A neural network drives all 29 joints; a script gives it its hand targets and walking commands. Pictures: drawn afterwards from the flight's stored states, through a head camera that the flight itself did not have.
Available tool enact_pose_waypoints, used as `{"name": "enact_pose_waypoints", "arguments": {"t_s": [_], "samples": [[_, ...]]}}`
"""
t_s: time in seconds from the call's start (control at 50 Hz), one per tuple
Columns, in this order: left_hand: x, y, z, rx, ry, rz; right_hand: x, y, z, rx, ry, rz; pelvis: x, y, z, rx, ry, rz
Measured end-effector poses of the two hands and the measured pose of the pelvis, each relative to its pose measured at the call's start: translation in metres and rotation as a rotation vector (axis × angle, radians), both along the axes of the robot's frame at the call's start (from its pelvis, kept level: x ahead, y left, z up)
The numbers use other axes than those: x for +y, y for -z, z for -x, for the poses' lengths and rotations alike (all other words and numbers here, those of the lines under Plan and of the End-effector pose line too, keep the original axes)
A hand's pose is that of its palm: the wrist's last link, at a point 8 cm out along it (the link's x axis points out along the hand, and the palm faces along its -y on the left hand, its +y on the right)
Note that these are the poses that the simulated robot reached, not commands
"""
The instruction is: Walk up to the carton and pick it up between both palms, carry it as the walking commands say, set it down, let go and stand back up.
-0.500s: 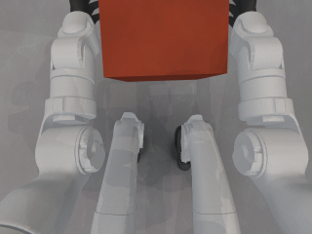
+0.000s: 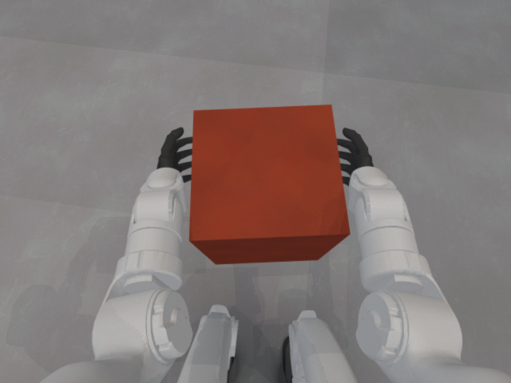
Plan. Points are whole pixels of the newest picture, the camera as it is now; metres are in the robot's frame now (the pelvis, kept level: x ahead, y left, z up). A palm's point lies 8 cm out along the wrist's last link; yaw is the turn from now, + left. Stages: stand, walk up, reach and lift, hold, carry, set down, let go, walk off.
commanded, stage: reach and lift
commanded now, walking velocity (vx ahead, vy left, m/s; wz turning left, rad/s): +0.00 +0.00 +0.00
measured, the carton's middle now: (264, 196) +0.43 +0.01 -0.07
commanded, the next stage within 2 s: none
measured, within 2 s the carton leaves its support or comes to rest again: neither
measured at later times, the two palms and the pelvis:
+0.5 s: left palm (152, 167) +0.41 +0.16 +0.06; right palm (371, 170) +0.41 -0.13 +0.06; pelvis +0.04 +0.00 +0.07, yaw +0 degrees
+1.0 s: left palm (127, 159) +0.38 +0.17 +0.13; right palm (391, 158) +0.39 -0.13 +0.13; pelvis +0.05 +0.00 +0.11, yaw +1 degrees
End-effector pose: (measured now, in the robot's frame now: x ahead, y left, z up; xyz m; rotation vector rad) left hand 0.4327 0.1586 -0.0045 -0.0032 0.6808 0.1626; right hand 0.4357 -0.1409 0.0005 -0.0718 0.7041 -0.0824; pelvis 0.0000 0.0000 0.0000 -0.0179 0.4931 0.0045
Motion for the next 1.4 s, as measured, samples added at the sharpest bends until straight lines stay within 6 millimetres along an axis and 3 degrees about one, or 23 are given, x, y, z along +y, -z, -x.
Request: {"name": "enact_pose_waypoints", "arguments": {"t_s": [0.22, 0.54, 0.76, 1.0, 1.4], "samples": [[0.004, -0.012, 0.013, 0.043, -0.025, 0.022, 0.003, -0.006, 0.016, 0.046, 0.031, -0.038, 0.001, -0.040, -0.026, 0.012, -0.006, 0.002], [0.006, -0.072, 0.024, -0.004, -0.039, 0.042, 0.006, -0.066, 0.026, 0.001, 0.036, -0.053, 0.003, -0.076, -0.036, -0.124, -0.007, 0.002], [0.007, -0.092, 0.039, 0.028, -0.054, 0.054, 0.007, -0.088, 0.038, 0.034, 0.046, -0.069, 0.002, -0.097, -0.045, -0.208, -0.008, -0.001], [0.009, -0.133, 0.052, -0.015, -0.068, 0.064, 0.009, -0.129, 0.049, -0.008, 0.036, -0.072, 0.001, -0.112, -0.049, -0.324, -0.009, -0.003], [0.007, -0.186, 0.065, -0.034, -0.073, 0.061, 0.007, -0.178, 0.062, -0.030, 0.035, -0.080, -0.002, -0.124, -0.053, -0.503, -0.012, -0.011]]}}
